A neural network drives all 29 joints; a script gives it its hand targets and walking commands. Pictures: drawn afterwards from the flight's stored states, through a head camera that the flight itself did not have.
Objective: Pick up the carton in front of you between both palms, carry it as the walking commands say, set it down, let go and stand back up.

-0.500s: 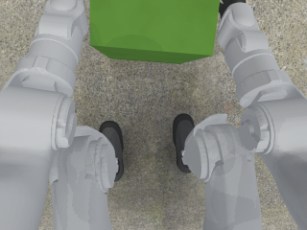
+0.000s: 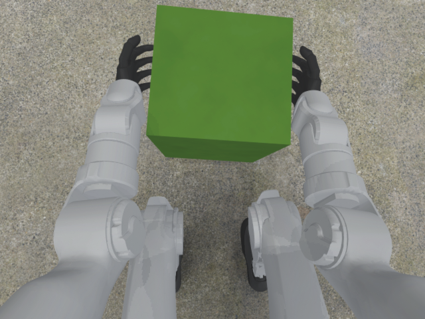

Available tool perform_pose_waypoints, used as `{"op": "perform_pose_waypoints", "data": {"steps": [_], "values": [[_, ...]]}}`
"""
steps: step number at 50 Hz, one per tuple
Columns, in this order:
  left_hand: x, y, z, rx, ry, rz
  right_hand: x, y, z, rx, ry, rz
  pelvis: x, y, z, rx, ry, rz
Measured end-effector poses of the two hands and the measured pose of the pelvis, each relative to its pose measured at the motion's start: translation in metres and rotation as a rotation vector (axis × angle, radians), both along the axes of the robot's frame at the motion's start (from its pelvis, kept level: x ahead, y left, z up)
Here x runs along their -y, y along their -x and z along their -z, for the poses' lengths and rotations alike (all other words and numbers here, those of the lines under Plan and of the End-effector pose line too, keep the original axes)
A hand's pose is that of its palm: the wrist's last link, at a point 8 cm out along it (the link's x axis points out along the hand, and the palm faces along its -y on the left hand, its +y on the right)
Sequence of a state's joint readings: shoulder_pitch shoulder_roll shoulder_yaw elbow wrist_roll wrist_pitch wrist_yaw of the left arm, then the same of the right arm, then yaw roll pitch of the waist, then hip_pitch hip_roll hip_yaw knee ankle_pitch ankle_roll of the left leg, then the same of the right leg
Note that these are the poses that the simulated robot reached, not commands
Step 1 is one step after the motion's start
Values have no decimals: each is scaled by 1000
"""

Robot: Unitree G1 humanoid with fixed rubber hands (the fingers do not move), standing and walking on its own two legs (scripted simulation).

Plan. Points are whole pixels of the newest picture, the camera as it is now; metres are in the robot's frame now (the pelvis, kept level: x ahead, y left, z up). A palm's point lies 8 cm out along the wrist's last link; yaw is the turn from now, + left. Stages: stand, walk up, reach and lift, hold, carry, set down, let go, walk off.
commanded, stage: reach and lift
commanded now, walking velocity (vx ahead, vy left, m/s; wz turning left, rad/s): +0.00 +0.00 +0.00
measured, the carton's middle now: (216, 102) +0.51 -0.01 -0.14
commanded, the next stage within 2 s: none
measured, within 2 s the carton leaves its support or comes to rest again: neither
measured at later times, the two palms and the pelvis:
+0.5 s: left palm (94, 60) +0.48 +0.14 +0.08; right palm (359, 67) +0.46 -0.16 +0.08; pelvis +0.03 +0.00 +0.12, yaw +0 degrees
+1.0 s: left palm out of the picture +0.43 +0.14 +0.24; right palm out of the picture +0.42 -0.16 +0.24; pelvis +0.07 +0.00 +0.26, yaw +0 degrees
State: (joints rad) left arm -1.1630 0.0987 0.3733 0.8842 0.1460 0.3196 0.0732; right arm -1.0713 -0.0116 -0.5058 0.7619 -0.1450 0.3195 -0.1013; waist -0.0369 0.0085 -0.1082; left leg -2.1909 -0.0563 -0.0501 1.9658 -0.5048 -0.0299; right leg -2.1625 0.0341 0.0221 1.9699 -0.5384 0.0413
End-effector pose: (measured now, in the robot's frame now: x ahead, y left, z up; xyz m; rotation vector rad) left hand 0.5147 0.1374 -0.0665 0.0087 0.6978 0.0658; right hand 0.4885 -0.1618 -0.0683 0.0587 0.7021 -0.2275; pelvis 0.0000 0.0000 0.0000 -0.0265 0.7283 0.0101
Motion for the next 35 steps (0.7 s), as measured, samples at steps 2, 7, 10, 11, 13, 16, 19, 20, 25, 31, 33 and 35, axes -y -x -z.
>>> {"op": "perform_pose_waypoints", "data": {"steps": [2, 7, 10, 11, 13, 16, 19, 20, 25, 31, 33, 35], "values": [[1, 4, -14, -5, -1, 3, 2, 4, -14, -5, 3, -1, 0, 1, -12, -6, 0, -2], [7, 7, -43, 4, -1, 12, 8, 9, -44, 4, 8, 2, -1, 2, -36, -15, -2, 7], [9, 9, -57, 11, -1, 13, 9, 11, -59, 11, 8, 4, -2, 0, -48, -16, -4, 12], [9, 10, -62, 12, -1, 11, 10, 11, -63, 12, 8, 4, -2, -1, -52, -16, -5, 14], [9, 12, -71, 15, -1, 8, 9, 13, -73, 15, 6, 1, -2, -4, -60, -14, -7, 17], [6, 17, -86, 18, 1, -2, 7, 15, -88, 19, 4, -6, -2, -9, -73, -8, -10, 19], [3, 23, -103, 21, 5, -13, 4, 18, -106, 22, 1, -13, -2, -14, -87, 4, -11, 18], [2, 25, -109, 21, 7, -17, 3, 19, -112, 22, 1, -15, -2, -16, -92, 10, -11, 17], [-1, 35, -142, 19, 16, -29, 0, 26, -146, 21, 0, -21, -2, -26, -119, 47, -10, 11], [-1, 47, -183, 14, 19, -33, 0, 37, -187, 16, -4, -21, -2, -37, -154, 106, -11, 10], [-1, 51, -196, 12, 18, -36, 0, 40, -200, 14, -4, -22, -2, -40, -166, 128, -13, 11], [-1, 55, -210, 12, 17, -39, 0, 43, -213, 14, -6, -25, -2, -44, -178, 151, -14, 13]]}}
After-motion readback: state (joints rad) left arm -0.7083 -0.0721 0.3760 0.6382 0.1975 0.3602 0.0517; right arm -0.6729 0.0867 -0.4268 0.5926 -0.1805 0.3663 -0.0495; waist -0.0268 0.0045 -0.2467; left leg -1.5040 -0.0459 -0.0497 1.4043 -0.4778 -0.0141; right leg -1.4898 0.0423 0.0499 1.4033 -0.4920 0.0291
